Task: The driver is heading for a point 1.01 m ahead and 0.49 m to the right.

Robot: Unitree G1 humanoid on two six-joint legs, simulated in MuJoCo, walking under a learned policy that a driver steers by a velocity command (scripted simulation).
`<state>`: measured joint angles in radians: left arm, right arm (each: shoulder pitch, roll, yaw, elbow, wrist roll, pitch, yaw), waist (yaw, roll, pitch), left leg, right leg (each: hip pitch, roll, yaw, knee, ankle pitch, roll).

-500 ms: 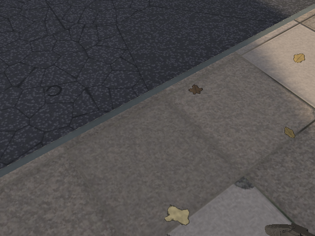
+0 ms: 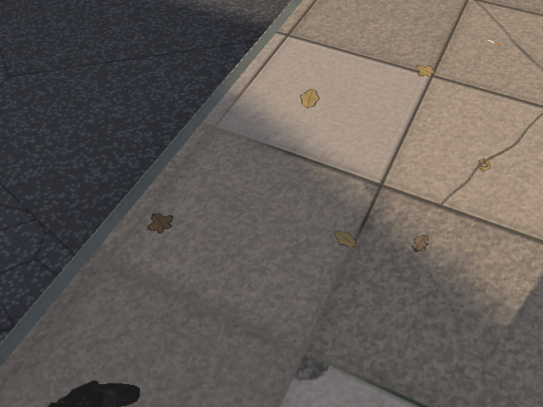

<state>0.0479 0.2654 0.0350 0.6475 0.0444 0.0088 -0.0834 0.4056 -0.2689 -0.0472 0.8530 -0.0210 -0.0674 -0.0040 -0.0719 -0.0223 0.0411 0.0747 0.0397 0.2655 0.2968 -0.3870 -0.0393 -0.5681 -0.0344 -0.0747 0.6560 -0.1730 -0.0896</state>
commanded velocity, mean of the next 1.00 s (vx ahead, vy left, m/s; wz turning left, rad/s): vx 0.50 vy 0.00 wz -0.46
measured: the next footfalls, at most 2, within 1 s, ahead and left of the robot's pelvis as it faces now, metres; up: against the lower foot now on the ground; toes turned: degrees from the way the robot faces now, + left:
right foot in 0.04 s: +0.18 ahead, -0.09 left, +0.00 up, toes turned -5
left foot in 0.56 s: +0.52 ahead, +0.01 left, +0.00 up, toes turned -22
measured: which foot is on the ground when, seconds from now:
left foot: down 0.00-0.06, up 0.08-0.54, down 0.56-1.00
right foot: up 0.00-0.02, down 0.04-0.58, up 0.60-1.00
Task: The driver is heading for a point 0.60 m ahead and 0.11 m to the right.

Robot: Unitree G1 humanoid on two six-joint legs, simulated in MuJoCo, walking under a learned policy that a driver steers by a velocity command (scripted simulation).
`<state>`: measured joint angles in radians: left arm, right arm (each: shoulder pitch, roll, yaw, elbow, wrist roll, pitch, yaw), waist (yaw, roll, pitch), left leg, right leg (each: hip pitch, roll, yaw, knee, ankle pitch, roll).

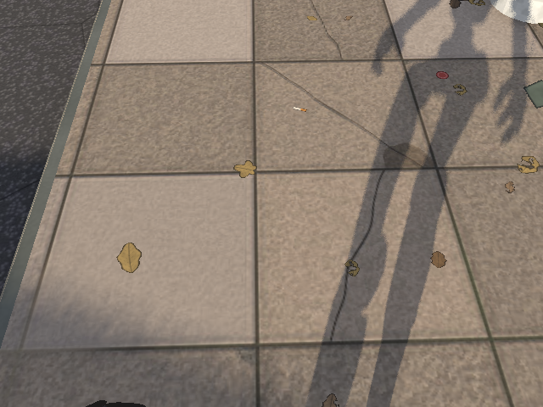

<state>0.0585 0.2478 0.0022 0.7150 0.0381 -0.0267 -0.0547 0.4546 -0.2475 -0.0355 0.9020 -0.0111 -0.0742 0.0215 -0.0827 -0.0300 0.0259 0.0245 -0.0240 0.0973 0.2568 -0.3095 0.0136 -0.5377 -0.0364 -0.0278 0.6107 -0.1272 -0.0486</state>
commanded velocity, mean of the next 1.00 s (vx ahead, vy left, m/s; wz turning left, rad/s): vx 0.44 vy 0.00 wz -0.07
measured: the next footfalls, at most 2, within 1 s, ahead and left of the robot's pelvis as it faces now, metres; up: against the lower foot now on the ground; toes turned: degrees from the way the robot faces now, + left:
right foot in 0.06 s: +0.18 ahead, -0.10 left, +0.00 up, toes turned -2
left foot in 0.60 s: +0.48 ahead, +0.09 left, +0.00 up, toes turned +5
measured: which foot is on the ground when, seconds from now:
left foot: down 0.00-0.08, up 0.10-0.58, down 0.60-1.00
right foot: up 0.00-0.04, down 0.06-0.62, up 0.64-1.00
